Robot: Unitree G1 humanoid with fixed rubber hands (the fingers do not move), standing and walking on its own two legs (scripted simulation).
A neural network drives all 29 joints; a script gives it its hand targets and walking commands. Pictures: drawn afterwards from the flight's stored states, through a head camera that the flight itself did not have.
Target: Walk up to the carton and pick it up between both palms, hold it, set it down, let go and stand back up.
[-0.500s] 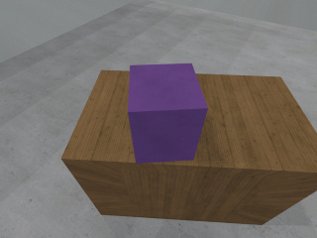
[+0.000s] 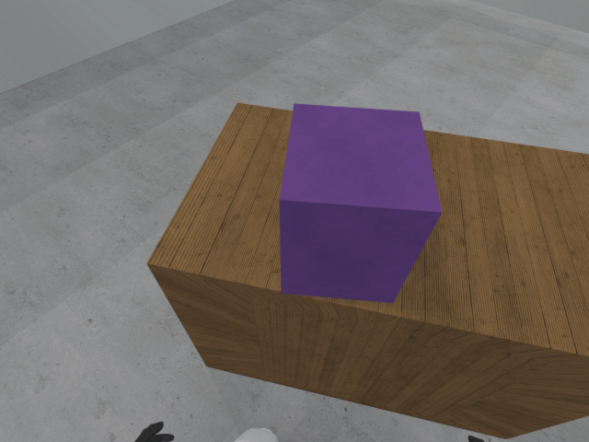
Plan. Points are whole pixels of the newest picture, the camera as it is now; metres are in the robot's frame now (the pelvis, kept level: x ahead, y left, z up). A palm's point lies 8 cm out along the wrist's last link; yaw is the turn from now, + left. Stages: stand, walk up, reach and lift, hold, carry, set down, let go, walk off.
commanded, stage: walk up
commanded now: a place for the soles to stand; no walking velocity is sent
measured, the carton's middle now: (345, 208) +0.46 -0.05 +0.02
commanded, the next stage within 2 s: reach and lift in 1.32 s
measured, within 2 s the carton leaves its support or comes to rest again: neither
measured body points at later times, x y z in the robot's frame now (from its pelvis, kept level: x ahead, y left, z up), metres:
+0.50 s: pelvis +0.00 -0.01 +0.00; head +0.02 +0.02 +0.45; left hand +0.04 +0.26 -0.15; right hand +0.09 -0.25 -0.12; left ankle +0.03 +0.12 -0.72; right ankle -0.02 -0.12 -0.72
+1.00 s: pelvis +0.01 -0.01 +0.00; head +0.03 +0.02 +0.45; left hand +0.02 +0.26 -0.15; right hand +0.12 -0.24 -0.12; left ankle +0.03 +0.12 -0.72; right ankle -0.01 -0.12 -0.72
